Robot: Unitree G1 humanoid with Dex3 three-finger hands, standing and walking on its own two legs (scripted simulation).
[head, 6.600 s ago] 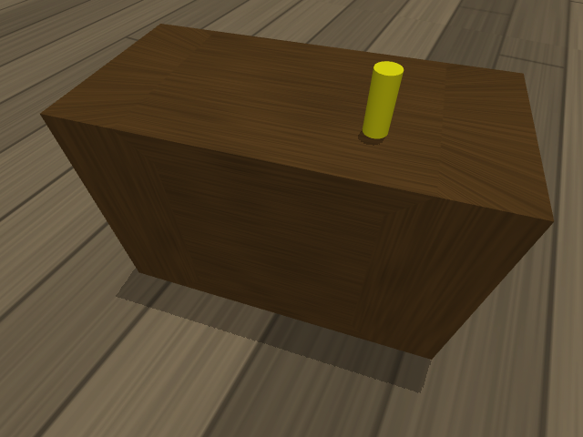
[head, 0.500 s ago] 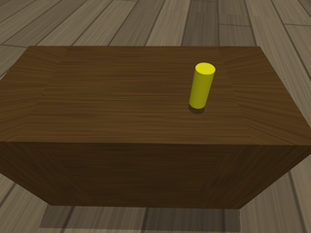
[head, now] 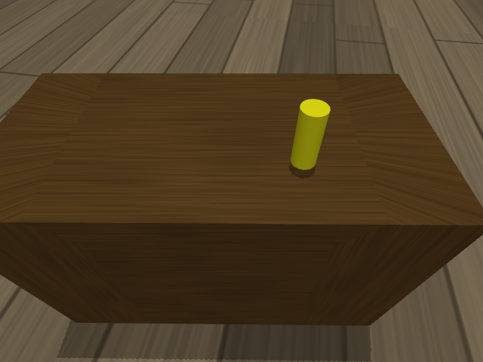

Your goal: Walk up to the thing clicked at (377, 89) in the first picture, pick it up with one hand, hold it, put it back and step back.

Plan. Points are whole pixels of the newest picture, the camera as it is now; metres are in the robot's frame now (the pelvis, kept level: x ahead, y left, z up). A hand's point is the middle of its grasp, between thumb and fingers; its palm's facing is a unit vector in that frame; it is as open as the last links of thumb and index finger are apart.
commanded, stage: rise first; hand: right
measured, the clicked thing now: (308, 136) +0.55 -0.13 +0.04
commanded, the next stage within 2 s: go down in 1.72 s
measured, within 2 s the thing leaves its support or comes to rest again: neither
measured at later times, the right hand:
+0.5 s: hand (404, 340) +0.17 -0.25 -0.07, palm faces +0.28 +0.90 -0.34, open 15.8 cm
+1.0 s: hand (431, 314) +0.18 -0.24 +0.05, palm faces +0.34 +0.86 -0.39, open 17.6 cm
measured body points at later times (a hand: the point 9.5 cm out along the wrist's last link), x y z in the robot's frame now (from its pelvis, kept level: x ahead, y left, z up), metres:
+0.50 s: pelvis +0.00 +0.01 -0.01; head +0.01 +0.02 +0.44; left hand +0.17 +0.25 -0.10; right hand +0.15 -0.30 -0.04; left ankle +0.00 +0.14 -0.75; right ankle -0.01 -0.11 -0.75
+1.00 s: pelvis +0.00 +0.02 -0.01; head +0.01 +0.04 +0.44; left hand +0.17 +0.28 -0.09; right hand +0.16 -0.29 +0.07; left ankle +0.00 +0.14 -0.75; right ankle -0.01 -0.11 -0.75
